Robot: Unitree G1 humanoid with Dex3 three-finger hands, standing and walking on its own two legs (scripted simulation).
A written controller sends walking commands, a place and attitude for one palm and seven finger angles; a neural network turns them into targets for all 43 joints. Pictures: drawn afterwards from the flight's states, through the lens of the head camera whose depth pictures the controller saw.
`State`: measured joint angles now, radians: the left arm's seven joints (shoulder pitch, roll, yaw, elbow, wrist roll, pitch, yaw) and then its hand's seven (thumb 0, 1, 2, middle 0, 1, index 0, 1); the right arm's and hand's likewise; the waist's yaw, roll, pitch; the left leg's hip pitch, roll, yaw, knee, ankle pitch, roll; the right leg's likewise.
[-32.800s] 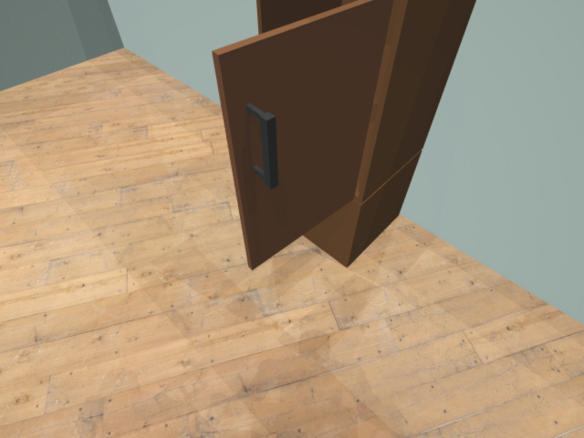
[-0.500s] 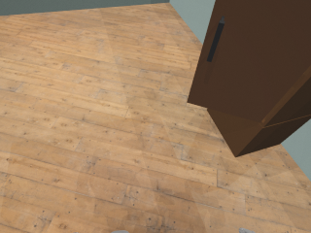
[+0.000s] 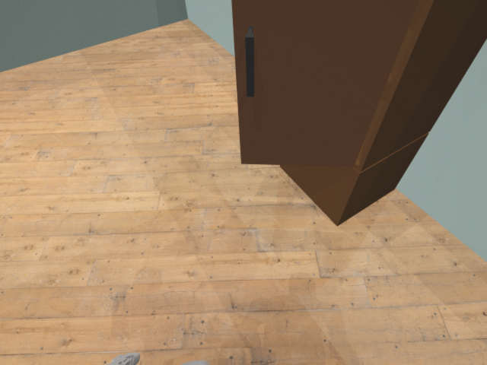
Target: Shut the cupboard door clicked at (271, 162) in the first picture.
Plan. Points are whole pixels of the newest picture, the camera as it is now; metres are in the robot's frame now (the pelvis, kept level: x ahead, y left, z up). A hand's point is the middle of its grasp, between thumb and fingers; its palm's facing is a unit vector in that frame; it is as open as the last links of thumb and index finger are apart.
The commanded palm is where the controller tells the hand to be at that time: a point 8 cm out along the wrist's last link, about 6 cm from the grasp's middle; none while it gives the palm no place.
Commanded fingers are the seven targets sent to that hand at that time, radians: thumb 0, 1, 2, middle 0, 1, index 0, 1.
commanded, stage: take the last steps up to it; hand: left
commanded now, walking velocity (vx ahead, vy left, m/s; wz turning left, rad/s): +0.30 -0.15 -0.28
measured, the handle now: (250, 63) +0.78 +0.00 +0.08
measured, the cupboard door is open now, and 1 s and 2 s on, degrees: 54 54 54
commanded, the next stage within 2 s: come to a stop and stand still in 0.86 s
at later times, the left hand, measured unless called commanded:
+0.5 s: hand (170, 333) +0.20 +0.16 -0.16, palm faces -0.16 -0.98 -0.15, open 7.4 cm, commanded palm none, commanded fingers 0.00 0.90 0.90 -0.20 -0.30 -0.20 -0.30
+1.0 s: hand (234, 294) +0.29 +0.04 -0.19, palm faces -0.07 -0.99 -0.14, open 7.3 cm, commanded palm none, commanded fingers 0.00 0.90 0.90 -0.20 -0.30 -0.20 -0.30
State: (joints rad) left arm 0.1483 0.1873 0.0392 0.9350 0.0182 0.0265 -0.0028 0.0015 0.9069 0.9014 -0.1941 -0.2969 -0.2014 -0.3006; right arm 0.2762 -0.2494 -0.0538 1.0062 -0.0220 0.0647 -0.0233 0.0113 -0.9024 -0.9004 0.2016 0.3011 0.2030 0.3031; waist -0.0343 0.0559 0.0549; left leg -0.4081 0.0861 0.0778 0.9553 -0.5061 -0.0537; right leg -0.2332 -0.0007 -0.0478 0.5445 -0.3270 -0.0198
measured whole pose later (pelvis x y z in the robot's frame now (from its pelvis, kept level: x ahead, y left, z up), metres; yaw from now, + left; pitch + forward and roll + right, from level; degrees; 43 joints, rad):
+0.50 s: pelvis +0.10 -0.02 +0.01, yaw -9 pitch +1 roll -2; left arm 0.17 0.24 0.07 0.99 0.03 0.05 -0.06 0.01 0.91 0.90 -0.19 -0.30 -0.20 -0.30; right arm 0.40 -0.18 -0.03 1.04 -0.05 -0.04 -0.02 0.01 -0.90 -0.90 0.20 0.30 0.21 0.30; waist -0.03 -0.02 0.04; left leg -0.09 0.15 0.19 0.38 -0.28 -0.05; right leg -0.56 -0.08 -0.04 0.90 -0.20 0.02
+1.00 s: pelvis +0.27 -0.13 +0.00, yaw -7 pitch +0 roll -3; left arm 0.29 0.17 0.03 1.12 0.01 -0.02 0.01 0.00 0.92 0.90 -0.19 -0.30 -0.20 -0.30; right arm 0.17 -0.15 -0.02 1.00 -0.03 -0.04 0.00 0.01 -0.91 -0.90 0.20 0.30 0.20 0.30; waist 0.00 -0.02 0.02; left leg -0.35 0.06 0.13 0.60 -0.22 0.04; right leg -0.15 0.02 -0.15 0.52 -0.36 -0.03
